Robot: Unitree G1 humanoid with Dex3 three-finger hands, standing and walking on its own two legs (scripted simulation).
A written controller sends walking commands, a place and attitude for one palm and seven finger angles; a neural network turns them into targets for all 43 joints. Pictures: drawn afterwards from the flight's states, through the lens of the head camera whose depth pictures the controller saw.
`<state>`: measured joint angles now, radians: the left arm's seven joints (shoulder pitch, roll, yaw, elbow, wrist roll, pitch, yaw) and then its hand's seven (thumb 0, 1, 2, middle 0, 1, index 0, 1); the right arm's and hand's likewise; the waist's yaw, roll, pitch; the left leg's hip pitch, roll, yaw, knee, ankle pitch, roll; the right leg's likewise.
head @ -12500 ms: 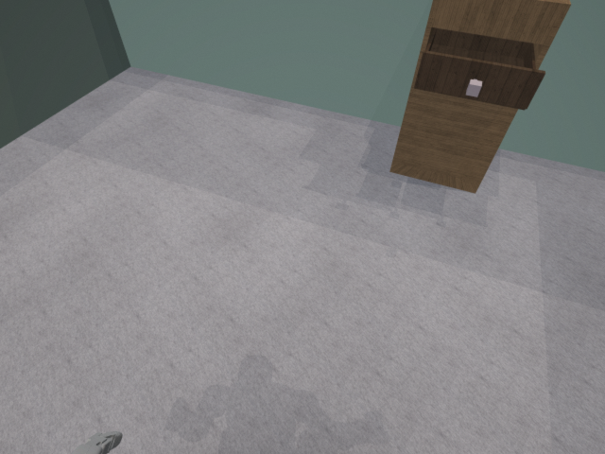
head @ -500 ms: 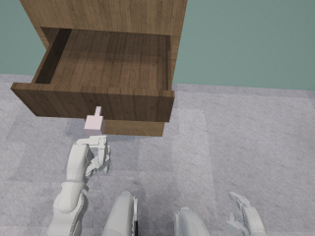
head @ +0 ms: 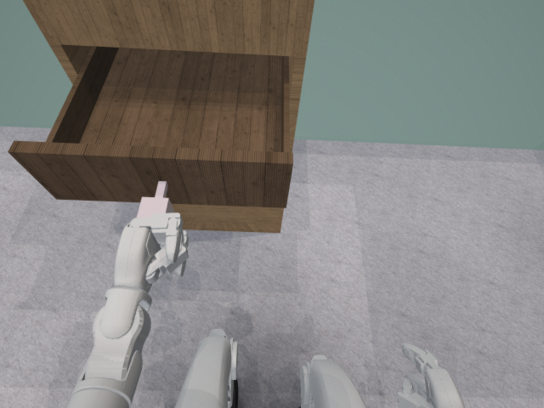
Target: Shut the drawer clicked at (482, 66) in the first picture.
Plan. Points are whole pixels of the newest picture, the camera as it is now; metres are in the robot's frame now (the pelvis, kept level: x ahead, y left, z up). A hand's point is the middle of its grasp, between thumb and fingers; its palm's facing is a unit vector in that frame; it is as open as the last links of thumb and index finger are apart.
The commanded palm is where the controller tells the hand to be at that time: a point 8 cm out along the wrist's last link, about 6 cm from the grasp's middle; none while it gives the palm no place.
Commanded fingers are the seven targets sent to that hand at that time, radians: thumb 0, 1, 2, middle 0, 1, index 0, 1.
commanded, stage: push the drawer shut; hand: left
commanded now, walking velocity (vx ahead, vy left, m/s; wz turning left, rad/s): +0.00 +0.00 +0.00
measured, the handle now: (158, 204) +0.40 +0.19 +0.02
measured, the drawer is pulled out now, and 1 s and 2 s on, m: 0.23 0.10 0.00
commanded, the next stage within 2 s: none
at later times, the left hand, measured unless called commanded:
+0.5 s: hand (190, 211) +0.39 +0.14 +0.02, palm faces -0.04 -1.00 -0.04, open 3.4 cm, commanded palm +0.39 +0.19 +0.03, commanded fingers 0.00 0.90 0.90 -1.40 -1.60 -1.40 -1.60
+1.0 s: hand (197, 173) +0.46 +0.14 +0.02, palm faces -0.03 -1.00 -0.04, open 3.4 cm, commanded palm +0.45 +0.19 +0.03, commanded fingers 0.00 0.90 0.90 -1.40 -1.60 -1.40 -1.60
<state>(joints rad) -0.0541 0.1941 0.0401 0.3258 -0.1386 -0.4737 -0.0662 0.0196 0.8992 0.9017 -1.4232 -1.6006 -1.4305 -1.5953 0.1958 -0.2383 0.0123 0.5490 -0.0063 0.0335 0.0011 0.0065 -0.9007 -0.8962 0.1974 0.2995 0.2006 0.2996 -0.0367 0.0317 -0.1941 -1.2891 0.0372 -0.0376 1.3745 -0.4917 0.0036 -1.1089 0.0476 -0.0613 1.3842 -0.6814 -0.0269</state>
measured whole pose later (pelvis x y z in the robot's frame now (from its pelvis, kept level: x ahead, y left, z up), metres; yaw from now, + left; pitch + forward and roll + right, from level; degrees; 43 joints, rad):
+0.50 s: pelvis -0.02 +0.01 -0.01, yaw -1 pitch +24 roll -4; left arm -0.41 0.24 0.13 0.66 -0.11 -0.48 -0.06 0.02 0.90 0.90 -1.45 -1.60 -1.45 -1.60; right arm 0.24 -0.24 0.02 0.59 -0.01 0.05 0.00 0.01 -0.90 -0.90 0.20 0.30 0.20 0.30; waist -0.09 0.03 -0.19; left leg -1.34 0.04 -0.04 1.39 -0.46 0.01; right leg -1.16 0.05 -0.06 1.40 -0.65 -0.02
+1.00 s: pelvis -0.02 +0.01 -0.02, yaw -2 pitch +26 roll -4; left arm -0.72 0.31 0.25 0.98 -0.06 -0.52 -0.07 0.02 0.90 0.90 -1.47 -1.60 -1.46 -1.60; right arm 0.28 -0.24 0.03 0.62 -0.03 0.08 0.02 0.00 -0.90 -0.90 0.20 0.30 0.20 0.30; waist -0.14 0.04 -0.18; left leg -1.42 0.05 -0.03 1.42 -0.46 0.02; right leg -1.24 0.06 -0.05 1.43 -0.65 -0.01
